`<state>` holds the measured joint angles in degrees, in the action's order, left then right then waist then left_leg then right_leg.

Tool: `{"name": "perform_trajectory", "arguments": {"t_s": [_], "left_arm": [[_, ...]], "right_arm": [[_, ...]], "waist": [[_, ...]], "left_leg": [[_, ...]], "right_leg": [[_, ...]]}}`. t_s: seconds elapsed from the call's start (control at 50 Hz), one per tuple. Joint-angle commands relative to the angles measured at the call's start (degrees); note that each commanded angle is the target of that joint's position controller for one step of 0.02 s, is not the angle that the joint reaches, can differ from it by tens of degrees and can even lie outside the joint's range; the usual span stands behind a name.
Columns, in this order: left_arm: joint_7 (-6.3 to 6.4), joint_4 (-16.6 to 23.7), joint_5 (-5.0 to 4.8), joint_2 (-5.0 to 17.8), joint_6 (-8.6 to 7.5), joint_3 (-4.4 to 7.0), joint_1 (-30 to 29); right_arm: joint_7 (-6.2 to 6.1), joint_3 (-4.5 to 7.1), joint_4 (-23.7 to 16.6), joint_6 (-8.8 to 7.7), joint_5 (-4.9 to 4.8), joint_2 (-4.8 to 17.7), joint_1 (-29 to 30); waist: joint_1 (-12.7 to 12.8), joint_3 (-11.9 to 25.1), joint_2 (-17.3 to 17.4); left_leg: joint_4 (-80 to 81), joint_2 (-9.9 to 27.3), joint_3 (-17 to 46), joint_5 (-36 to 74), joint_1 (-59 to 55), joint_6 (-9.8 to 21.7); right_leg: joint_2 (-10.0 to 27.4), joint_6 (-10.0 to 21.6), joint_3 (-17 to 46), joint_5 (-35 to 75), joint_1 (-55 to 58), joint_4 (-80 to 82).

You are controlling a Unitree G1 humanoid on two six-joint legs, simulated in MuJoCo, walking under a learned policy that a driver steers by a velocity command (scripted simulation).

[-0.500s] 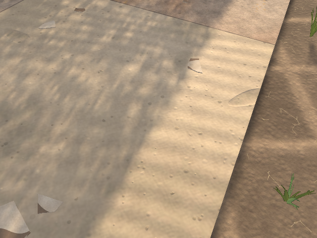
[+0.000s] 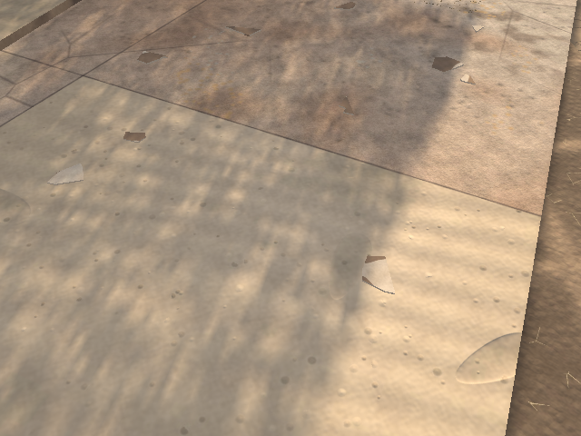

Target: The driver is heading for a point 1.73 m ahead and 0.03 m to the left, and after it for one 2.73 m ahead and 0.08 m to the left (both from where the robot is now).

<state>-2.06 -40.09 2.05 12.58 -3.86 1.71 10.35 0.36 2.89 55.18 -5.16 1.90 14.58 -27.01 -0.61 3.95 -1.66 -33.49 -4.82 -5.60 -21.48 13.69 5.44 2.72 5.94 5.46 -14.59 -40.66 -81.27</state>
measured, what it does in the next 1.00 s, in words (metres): walks ahead: right foot, then left foot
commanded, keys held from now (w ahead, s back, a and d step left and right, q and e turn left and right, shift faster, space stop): w+shift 1.00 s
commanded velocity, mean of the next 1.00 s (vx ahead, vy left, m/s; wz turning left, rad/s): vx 1.00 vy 0.00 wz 0.00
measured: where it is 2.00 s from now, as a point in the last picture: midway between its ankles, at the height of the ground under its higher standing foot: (295, 82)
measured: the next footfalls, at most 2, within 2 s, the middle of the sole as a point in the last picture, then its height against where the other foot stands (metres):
right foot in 0.24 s outside the picture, level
left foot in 0.68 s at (267, 303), level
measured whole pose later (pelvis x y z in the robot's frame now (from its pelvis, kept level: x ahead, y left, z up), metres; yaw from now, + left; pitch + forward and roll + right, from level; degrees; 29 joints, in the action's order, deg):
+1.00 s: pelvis +1.01 +0.01 +0.01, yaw +0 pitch +1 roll +2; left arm -3.3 -39.5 1.8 14.5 -3.8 -0.3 1.7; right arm 1.3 2.9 55.7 -6.8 -0.3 15.1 -31.6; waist -4.2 -0.1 -1.6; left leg -8.3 -6.2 -3.3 -16.1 -6.4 5.2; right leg 7.3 3.7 -0.9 3.9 -42.8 -42.2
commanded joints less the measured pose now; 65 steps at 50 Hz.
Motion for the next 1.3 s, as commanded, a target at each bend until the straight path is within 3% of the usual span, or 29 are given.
{"name": "perform_trajectory", "arguments": {"t_s": [0.02, 0.14, 0.2, 0.22, 0.24, 0.26, 0.28, 0.3, 0.34, 0.46, 0.54, 0.6, 0.66, 0.68, 0.7, 0.72, 0.74, 0.78, 0.82, 0.92, 1.0, 1.06, 1.12, 1.14, 1.16, 1.18, 1.2, 1.22, 1.3], "left_arm": [[-0.85, 4.67, 0.61, 3.11, 0.41, -0.41, -2.95], [-1.38, 7.12, -0.94, 3.30, -0.87, -1.51, -13.62], [0.40, 1.90, -0.18, 9.20, -0.74, 1.01, 3.81], [1.42, -1.91, 0.03, 10.61, -0.45, 2.03, 15.61], [2.58, -3.85, 0.79, 14.87, 0.04, 3.43, 24.01], [2.33, -3.35, 1.96, 18.68, -0.14, 4.24, 19.91], [1.55, -2.27, 0.93, 14.93, 0.19, 4.52, 15.62], [1.49, -3.39, 0.45, 11.38, -0.39, 3.62, 12.75], [1.32, -5.92, 0.58, 5.55, -1.49, 2.09, 10.87], [0.77, -9.10, -1.55, 6.51, -3.73, 1.69, 14.29], [0.67, -10.29, -3.19, 8.97, -4.89, 2.10, 18.30], [1.49, -11.55, -2.40, 12.33, -4.41, 2.45, 20.23], [3.36, -12.14, -0.01, 15.96, -1.80, 3.25, 17.57], [3.58, -11.04, 0.51, 13.88, -1.48, 2.86, 16.17], [2.20, -8.20, -2.00, 2.69, -1.90, 0.48, 24.15], [2.26, -7.67, -2.86, 8.18, -2.84, 1.20, 21.10], [2.66, -5.28, -2.71, 8.12, -2.94, 1.09, 13.13], [1.93, -4.33, -1.19, 6.60, -2.57, 0.35, 7.93], [0.65, -3.84, 0.09, 4.31, -0.64, -0.27, 9.72], [-0.80, 2.55, 0.57, 4.23, 0.16, -1.47, -5.67], [-1.62, 4.06, -0.91, 4.30, -0.43, -1.99, -13.03], [-0.59, 4.34, -0.21, 6.50, -0.58, -1.32, -13.75], [1.45, -2.19, 0.13, 11.43, -0.33, 1.28, 8.72], [2.42, -4.96, 1.00, 15.08, -0.13, 2.72, 19.74], [2.51, -4.96, 2.55, 21.29, -0.33, 4.71, 19.99], [1.61, -5.05, 0.42, 17.02, 0.04, 4.43, 18.80], [1.51, -5.83, 0.31, 14.80, -0.49, 4.01, 13.24], [1.26, -6.57, 0.23, 11.62, -1.01, 3.47, 11.43], [1.71, -9.89, -0.91, 5.79, -2.36, 1.59, 10.72]], "right_arm": [[-0.15, 0.05, -4.56, -2.62, -1.04, 2.77, 4.19], [-0.40, 1.07, -3.67, -3.34, -2.11, 8.98, -3.53], [-1.82, 1.88, -3.35, -1.48, -0.22, 12.51, -2.42], [-2.33, 2.16, -4.19, -0.69, -0.07, 13.53, 1.07], [-2.09, 1.42, -5.85, -0.59, 0.38, 9.45, 2.16], [-0.52, -0.52, -8.99, -1.52, -3.38, 1.25, -6.38], [-1.04, -0.23, -9.35, -1.83, -2.75, 5.85, -1.58], [-1.05, -0.34, -11.04, -1.92, -2.31, 6.21, 6.13], [-0.12, -0.90, -12.34, -1.20, -0.59, 4.31, 10.50], [2.31, -2.67, -18.63, 1.21, 1.03, 2.28, 21.84], [3.40, -3.79, -20.64, 0.35, -0.51, 0.90, 30.63], [2.39, -3.07, -20.32, 0.30, -0.15, 3.51, 30.67], [0.13, -0.19, -13.61, 0.74, 0.05, 9.21, 7.53], [-1.04, 1.34, -10.72, 1.11, 0.77, 12.72, -3.47], [-1.37, 3.17, -10.72, 0.90, 2.83, 18.64, -3.42], [-0.21, 3.16, -11.11, 1.31, 0.65, 15.19, -2.55], [-0.03, 2.74, -10.32, 0.84, 0.46, 12.37, 3.34], [0.16, 1.64, -8.47, -0.12, 0.46, 6.87, 6.33], [-0.14, 0.38, -6.61, -0.72, -0.10, 3.32, 6.33], [0.79, 0.77, -5.14, -2.49, -1.56, 5.54, 4.37], [0.96, 1.36, -3.98, -3.48, -2.86, 8.65, 0.10], [0.21, 1.40, -2.37, -2.75, -1.95, 10.94, -2.48], [-1.70, 2.03, -1.66, -0.20, 0.12, 14.26, -0.74], [-1.78, 1.38, -2.93, 0.00, 0.51, 11.41, 0.01], [-0.06, -0.99, -5.75, -0.53, -2.32, 0.92, -7.77], [-0.32, 0.10, -6.13, -1.48, -2.30, 7.00, -2.07], [-0.62, 0.13, -8.75, -1.68, -2.50, 7.14, 5.98], [-0.41, -0.43, -9.49, -1.88, -1.78, 6.38, 9.02], [1.76, -1.52, -10.88, 1.24, 0.50, 2.21, 9.69]], "waist": [[2.51, -9.12, 2.32], [-1.71, -7.01, 6.61], [7.98, 4.27, 10.67], [14.58, 8.87, 9.90], [16.23, 13.91, 4.69], [5.77, 21.42, -16.44], [8.13, 18.12, -6.12], [7.14, 6.72, -0.42], [2.63, -3.11, 5.51], [-0.19, -12.55, -0.18], [2.53, -12.43, 1.05], [1.72, -8.84, -1.62], [-10.52, 5.02, -5.26], [-14.68, 10.50, -3.89], [-5.86, 18.02, 16.32], [-8.29, 23.20, 13.14], [-5.73, 10.14, 8.34], [-2.34, -0.37, -0.72], [2.21, -3.55, 2.36], [1.90, -12.21, 3.21], [-0.58, -12.73, 2.07], [-0.35, -9.38, 4.25], [11.13, 4.18, 8.30], [14.99, 10.44, 6.31], [7.16, 19.28, -13.78], [9.67, 20.61, -7.85], [7.30, 7.39, -4.50], [6.00, 2.36, 1.60], [-1.40, -5.94, -0.49]], "left_leg": [[26.35, 8.62, 11.43, 15.87, 3.84, 5.42], [29.12, 11.90, 5.05, 61.10, -15.74, 3.27], [5.24, 14.92, 3.77, 77.99, -20.81, 1.82], [-10.42, 13.59, 2.53, 71.79, -14.98, 1.27], [-32.27, 9.03, 3.28, 43.76, -1.80, 1.85], [-54.77, -1.07, 9.03, -4.18, 20.52, -0.97], [-56.77, 2.05, 11.88, -0.54, 29.07, 0.72], [-53.46, 5.43, 11.20, 3.76, 31.85, 0.73], [-45.17, 9.14, 11.57, 5.81, 26.77, 0.61], [-24.98, 12.89, 4.92, 15.37, 29.63, -2.29], [-4.42, 8.72, -0.73, 33.88, 15.31, -0.41], [1.28, 4.34, -2.67, 30.22, 13.03, 1.56], [1.99, 0.49, -0.77, 17.07, -9.83, 3.87], [-1.74, 7.10, 5.55, 8.53, -23.75, 5.30], [1.84, 26.55, 36.47, -1.42, -41.18, 13.33], [13.65, 27.24, 55.34, -7.06, -43.22, 15.31], [15.48, 24.53, 44.86, -4.08, -34.06, 13.08], [18.30, 19.81, 31.19, 5.53, -15.81, 9.88], [22.33, 16.96, 24.52, 5.38, -4.21, 8.25], [31.23, 10.90, 11.47, 15.34, 3.01, 7.09], [37.01, 12.04, 7.00, 31.24, -1.40, 5.22], [28.88, 13.86, 4.47, 58.92, -17.37, 3.54], [-3.15, 15.00, 2.52, 74.02, -18.75, 1.45], [-22.21, 12.90, 2.63, 58.56, -6.85, 1.54], [-49.35, 2.12, 4.64, 4.81, 18.01, -0.86], [-54.33, 0.80, 11.44, -3.06, 25.66, 0.80], [-52.58, 5.09, 11.17, 3.01, 30.95, 1.16], [-48.24, 7.10, 10.82, 5.39, 29.42, 1.10], [-37.62, 11.54, 10.44, 4.89, 22.98, -1.28]], "right_leg": [[1.96, -1.80, -5.64, 5.57, -3.22, 16.29], [-3.99, 0.38, -14.84, 20.66, 11.55, 49.33], [-8.39, 3.16, -12.96, 13.13, 30.24, 50.00], [-6.14, 4.07, -11.16, 11.33, 42.22, 51.43], [4.44, 5.09, 0.29, -4.98, 55.37, 47.00], [20.20, 12.83, 36.31, -13.07, 69.60, 56.67], [18.36, 14.32, 40.46, -16.07, 66.90, 63.34], [16.30, 12.80, 30.29, -10.78, 57.28, 64.76], [10.01, 8.06, 17.24, -0.68, 39.09, 67.84], [3.29, 6.11, 1.69, 13.86, 26.42, 77.89], [2.49, 3.12, -3.81, 31.86, 27.22, 83.41], [4.91, 1.87, -5.86, 57.07, 42.63, 76.71], [6.84, 0.71, -7.28, 69.23, 45.06, 45.08], [4.82, 0.73, -7.38, 55.11, 34.53, 26.33], [-5.62, -1.40, -6.41, -3.38, 10.74, -1.64], [-8.07, -0.13, 0.39, -10.73, 1.85, -9.00], [-3.29, 0.35, 0.39, -4.47, -3.50, -7.35], [0.38, 0.10, 0.20, -1.56, 0.30, 0.88], [2.36, -1.15, 0.27, -2.32, 5.62, 5.87], [5.63, -3.39, -5.60, 11.36, 1.74, 28.38], [2.13, -1.43, -10.19, 27.67, 12.94, 45.52], [-2.24, 0.91, -12.84, 21.42, 13.29, 49.98], [-6.78, 3.59, -12.14, 7.59, 35.77, 50.35], [1.05, 5.03, -3.99, -2.39, 50.82, 47.07], [19.90, 13.99, 29.46, -18.99, 69.11, 52.99], [18.89, 13.14, 43.49, -20.41, 68.44, 63.79], [16.52, 11.11, 31.27, -12.61, 59.31, 64.13], [14.63, 10.01, 24.06, -4.76, 50.25, 65.13], [8.35, 6.65, 10.47, -3.31, 30.37, 72.91]]}}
